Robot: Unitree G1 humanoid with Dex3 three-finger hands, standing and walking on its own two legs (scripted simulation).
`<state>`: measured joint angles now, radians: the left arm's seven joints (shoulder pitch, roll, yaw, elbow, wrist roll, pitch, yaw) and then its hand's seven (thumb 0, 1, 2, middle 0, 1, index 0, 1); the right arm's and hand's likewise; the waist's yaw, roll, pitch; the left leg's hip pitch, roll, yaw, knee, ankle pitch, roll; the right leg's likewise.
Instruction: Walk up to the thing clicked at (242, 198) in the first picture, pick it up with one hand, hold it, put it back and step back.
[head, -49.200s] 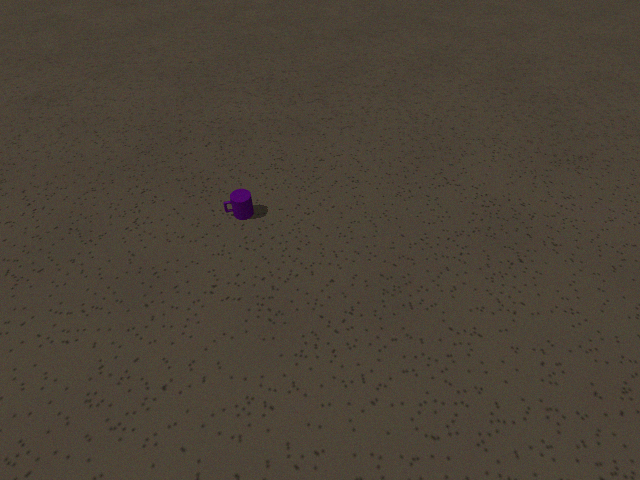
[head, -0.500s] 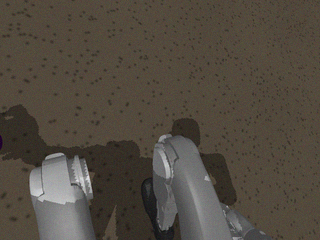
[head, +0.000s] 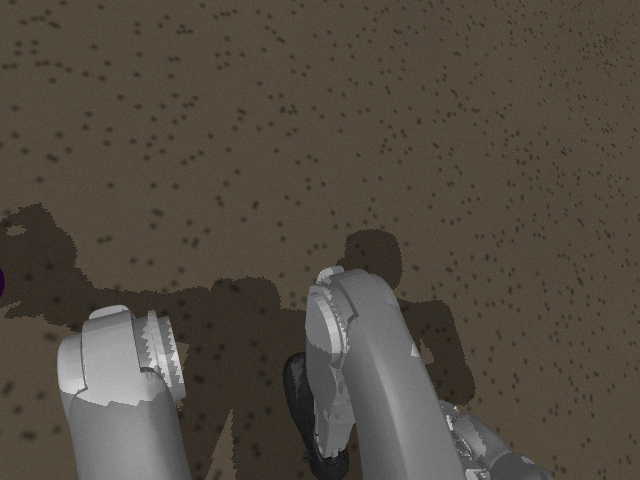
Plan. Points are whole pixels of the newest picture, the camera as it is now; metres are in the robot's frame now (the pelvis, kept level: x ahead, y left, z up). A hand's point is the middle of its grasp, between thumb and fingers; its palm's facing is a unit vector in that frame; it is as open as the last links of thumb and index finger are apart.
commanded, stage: withdraw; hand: left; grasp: from above
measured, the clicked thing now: out of the picture +0.37 +0.39 -0.24
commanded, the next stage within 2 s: home in 0.92 s
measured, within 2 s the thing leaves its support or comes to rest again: neither
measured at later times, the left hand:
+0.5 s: hand out of the picture +0.37 +0.39 -0.04, palm faces -0.40 -0.07 -0.92, open 14.1 cm
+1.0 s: hand out of the picture +0.38 +0.35 -0.10, palm faces -0.35 -0.10 -0.93, open 14.0 cm
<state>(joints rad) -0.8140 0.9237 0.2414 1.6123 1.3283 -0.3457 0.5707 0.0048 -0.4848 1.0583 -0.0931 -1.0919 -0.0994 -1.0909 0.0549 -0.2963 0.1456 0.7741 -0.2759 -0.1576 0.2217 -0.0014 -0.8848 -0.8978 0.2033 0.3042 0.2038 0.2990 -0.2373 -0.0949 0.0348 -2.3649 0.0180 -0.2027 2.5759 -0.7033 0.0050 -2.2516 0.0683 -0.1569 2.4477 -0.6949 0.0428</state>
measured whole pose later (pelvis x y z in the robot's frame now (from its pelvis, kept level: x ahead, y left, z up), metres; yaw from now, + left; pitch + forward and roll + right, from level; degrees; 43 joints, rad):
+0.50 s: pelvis +0.00 +0.00 +0.07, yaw +4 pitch +33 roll -8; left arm -0.70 0.74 0.08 1.12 1.12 -0.16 0.27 0.00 -0.52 0.99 -0.08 -1.01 -0.09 -1.01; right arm 0.08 -0.27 0.00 0.72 -0.10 -0.06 0.18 0.00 -0.91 -0.91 0.20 0.30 0.20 0.30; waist -0.10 0.02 -0.13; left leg -2.21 0.03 -0.11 2.32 -0.70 0.01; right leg -2.13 0.05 -0.08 2.24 -0.70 0.03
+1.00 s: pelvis -0.02 +0.00 +0.04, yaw +5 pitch +30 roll -9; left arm -0.83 0.75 0.15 1.37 1.35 -0.38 0.46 0.00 -0.52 1.00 -0.09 -1.02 -0.09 -1.03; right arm 0.08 -0.27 0.06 0.77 -0.15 -0.02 0.12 0.00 -0.90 -0.90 0.20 0.30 0.20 0.30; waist -0.18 -0.03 -0.07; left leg -2.30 0.00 -0.12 2.38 -0.61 0.02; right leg -2.19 0.03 -0.09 2.31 -0.65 0.03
